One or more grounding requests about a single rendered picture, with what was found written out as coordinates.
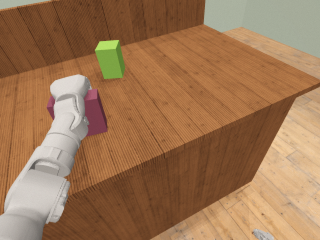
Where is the right robot hand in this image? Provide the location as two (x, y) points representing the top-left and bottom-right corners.
(253, 229), (274, 240)

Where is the sponge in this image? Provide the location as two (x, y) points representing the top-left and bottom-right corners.
(46, 88), (108, 137)

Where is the robot left upper arm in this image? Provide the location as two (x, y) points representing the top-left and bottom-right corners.
(0, 169), (71, 240)

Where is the robot left forearm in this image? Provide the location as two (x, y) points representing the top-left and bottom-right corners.
(4, 91), (89, 213)

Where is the left robot hand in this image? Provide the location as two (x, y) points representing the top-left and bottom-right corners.
(50, 74), (92, 125)

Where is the table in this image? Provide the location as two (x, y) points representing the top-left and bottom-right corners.
(0, 0), (320, 240)

